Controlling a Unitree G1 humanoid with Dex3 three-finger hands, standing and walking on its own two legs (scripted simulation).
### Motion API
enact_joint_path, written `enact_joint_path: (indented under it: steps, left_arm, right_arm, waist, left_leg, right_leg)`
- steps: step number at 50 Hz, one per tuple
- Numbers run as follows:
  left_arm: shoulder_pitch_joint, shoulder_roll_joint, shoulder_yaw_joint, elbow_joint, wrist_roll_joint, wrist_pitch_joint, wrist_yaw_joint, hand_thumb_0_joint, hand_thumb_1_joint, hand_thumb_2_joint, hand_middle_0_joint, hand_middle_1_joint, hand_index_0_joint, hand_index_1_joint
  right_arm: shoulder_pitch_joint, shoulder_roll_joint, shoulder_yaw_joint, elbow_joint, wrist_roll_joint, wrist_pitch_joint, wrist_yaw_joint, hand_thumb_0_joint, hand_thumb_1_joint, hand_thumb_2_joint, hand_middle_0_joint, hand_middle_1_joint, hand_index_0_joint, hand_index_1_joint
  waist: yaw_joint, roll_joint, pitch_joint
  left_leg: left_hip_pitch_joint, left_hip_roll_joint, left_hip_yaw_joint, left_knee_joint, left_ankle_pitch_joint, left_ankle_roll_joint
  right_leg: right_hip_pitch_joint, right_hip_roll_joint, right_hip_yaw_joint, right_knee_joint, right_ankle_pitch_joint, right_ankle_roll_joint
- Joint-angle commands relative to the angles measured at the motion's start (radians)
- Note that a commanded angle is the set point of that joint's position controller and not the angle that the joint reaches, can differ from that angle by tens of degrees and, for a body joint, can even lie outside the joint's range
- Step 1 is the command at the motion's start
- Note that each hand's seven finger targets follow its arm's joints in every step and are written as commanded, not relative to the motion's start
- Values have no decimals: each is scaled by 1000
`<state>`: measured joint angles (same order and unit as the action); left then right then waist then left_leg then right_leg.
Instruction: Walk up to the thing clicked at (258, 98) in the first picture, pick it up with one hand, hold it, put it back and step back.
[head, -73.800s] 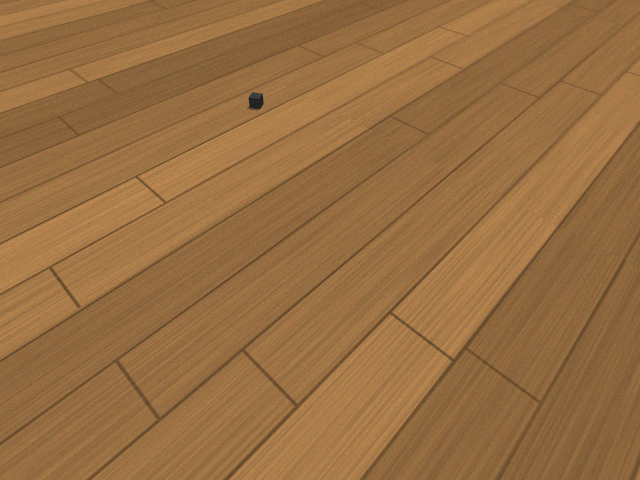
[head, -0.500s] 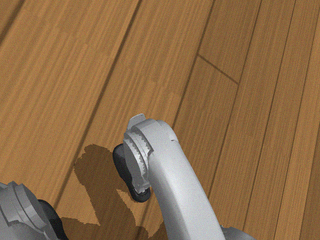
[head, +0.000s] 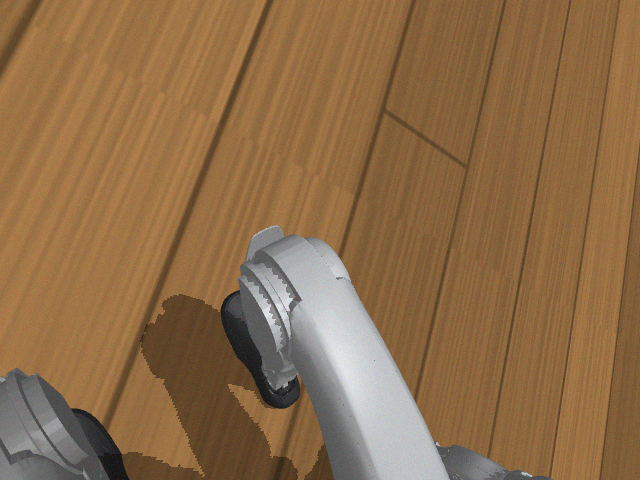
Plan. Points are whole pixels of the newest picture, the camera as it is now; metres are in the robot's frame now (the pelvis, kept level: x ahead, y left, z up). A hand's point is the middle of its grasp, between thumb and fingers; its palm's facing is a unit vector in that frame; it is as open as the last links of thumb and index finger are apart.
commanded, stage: open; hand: left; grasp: from above
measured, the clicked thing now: out of the picture +0.49 +0.26 -0.29
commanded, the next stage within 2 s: withdraw in 0.70 s
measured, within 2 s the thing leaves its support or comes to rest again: rests again in 1.18 s
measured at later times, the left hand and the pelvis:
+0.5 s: hand out of the picture +0.49 +0.27 -0.25, palm faces +0.01 -0.49 -0.87, open 12.4 cm; pelvis +0.00 +0.00 +0.00, yaw -1 degrees
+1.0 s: hand out of the picture +0.49 +0.27 -0.25, palm faces +0.03 -0.50 -0.87, open 12.9 cm; pelvis +0.01 +0.00 +0.01, yaw +0 degrees
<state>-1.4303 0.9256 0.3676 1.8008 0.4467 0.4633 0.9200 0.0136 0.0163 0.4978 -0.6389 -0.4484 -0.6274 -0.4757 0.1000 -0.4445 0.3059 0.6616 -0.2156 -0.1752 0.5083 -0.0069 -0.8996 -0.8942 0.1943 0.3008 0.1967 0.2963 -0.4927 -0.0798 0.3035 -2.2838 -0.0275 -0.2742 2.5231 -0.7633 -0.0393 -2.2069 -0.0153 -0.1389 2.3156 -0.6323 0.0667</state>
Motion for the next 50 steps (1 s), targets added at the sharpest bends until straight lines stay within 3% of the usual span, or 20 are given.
enact_joint_path:
  steps: [1, 4, 11, 15, 18, 22, 23, 31, 36, 40, 41, 45, 48, 50]
  left_arm:
    - [-281, 159, -45, -119, 30, -5, 38, 0, -21, 618, -543, -496, -512, -532]
    - [-289, 170, -48, -115, 43, -6, 40, 0, -64, 650, -513, -510, -477, -549]
    - [-279, 156, -48, -127, 17, -1, 42, 0, -128, 706, -445, -579, -411, -616]
    - [-305, 164, -56, -134, 36, -5, 38, 0, -166, 733, -419, -590, -381, -632]
    - [-287, 152, -54, -128, 16, 2, 37, 0, -200, 757, -368, -640, -336, -675]
    - [-287, 165, -54, -147, 31, 3, 33, 0, -223, 790, -358, -662, -322, -701]
    - [-283, 144, -61, -125, 32, 3, 35, 0, -239, 796, -348, -656, -310, -697]
    - [-279, 146, -44, -144, 6, -4, 39, 0, -257, 811, -297, -713, -269, -744]
    - [-276, 152, -58, -148, 33, -6, 25, 0, -267, 821, -291, -731, -263, -761]
    - [-262, 137, -50, -151, -1, -1, 28, 0, -279, 833, -256, -759, -236, -780]
    - [-288, 143, -50, -154, 3, -3, 33, 0, -292, 822, -236, -838, -250, -823]
    - [-313, 158, -45, -195, 4, -6, 13, 0, -258, 794, -287, -786, -292, -779]
    - [-343, 229, -43, -293, 93, -4, -17, 0, -311, 829, -242, -831, -249, -823]
    - [-377, 268, -38, -372, 166, 4, -37, 0, -341, 842, -238, -826, -238, -825]
  right_arm:
    - [250, -340, -77, 48, 0, 14, 1, 0, -880, -894, 202, 301, 201, 301]
    - [253, -343, -75, 37, 7, 12, 4, 0, -880, -894, 201, 300, 201, 300]
    - [265, -343, -76, 21, 7, 15, 6, 0, -877, -893, 202, 300, 201, 300]
    - [268, -343, -75, 38, 12, 18, 3, 0, -879, -894, 201, 300, 201, 300]
    - [267, -356, -82, 36, 9, 20, 2, 0, -875, -892, 202, 300, 201, 300]
    - [261, -342, -83, 40, 11, 22, 1, 0, -877, -893, 202, 300, 201, 300]
    - [280, -343, -83, 27, 18, 21, 2, 0, -875, -893, 202, 300, 201, 300]
    - [270, -347, -92, 7, 11, 33, 4, 0, -867, -890, 202, 300, 201, 300]
    - [266, -337, -84, 22, 15, 34, 3, 0, -871, -891, 202, 300, 201, 300]
    - [272, -353, -96, 17, 8, 33, 6, 0, -866, -888, 202, 300, 201, 300]
    - [275, -364, -95, 23, 10, 34, 6, 0, -886, -894, 201, 300, 200, 300]
    - [263, -335, -82, 34, 8, 37, 5, 0, -888, -897, 201, 300, 200, 300]
    - [263, -311, -86, 44, 23, 33, -3, 0, -891, -897, 201, 300, 200, 300]
    - [282, -309, -113, 59, 32, 30, -3, 0, -900, -901, 201, 300, 200, 300]
  waist:
    - [-118, 467, -716]
    - [-113, 466, -740]
    - [-114, 491, -730]
    - [-116, 490, -736]
    - [-117, 493, -720]
    - [-110, 493, -730]
    - [-113, 491, -749]
    - [-112, 521, -709]
    - [-113, 495, -726]
    - [-112, 488, -733]
    - [-118, 492, -746]
    - [-108, 517, -762]
    - [-73, 564, -852]
    - [-44, 622, -949]
  left_leg:
    - [422, 35, 97, -265, 224, 60]
    - [404, 39, 99, -268, 232, 58]
    - [449, 39, 91, -256, 266, 55]
    - [413, 42, 99, -271, 258, 53]
    - [456, 40, 94, -262, 273, 50]
    - [435, 37, 105, -267, 249, 57]
    - [445, 40, 100, -264, 261, 52]
    - [499, 38, 79, -279, 254, 50]
    - [446, 36, 100, -275, 266, 54]
    - [473, 31, 99, -253, 309, 57]
    - [467, 37, 95, -256, 307, 55]
    - [493, 35, 99, -269, 299, 49]
    - [464, 41, 138, -288, 322, 48]
    - [488, 48, 150, -305, 383, 32]
  right_leg:
    - [480, 20, -137, -170, 303, -65]
    - [497, 27, -131, -183, 316, -64]
    - [500, 22, -138, -157, 333, -64]
    - [508, 30, -132, -180, 342, -63]
    - [490, 26, -142, -166, 340, -61]
    - [502, 27, -137, -177, 329, -63]
    - [495, 35, -135, -177, 336, -67]
    - [463, 18, -148, -143, 307, -73]
    - [480, 28, -135, -174, 338, -67]
    - [506, 20, -140, -154, 363, -58]
    - [517, 25, -140, -156, 371, -56]
    - [502, 18, -135, -155, 351, -62]
    - [547, 33, -107, -204, 397, -65]
    - [571, 41, -92, -213, 457, -66]
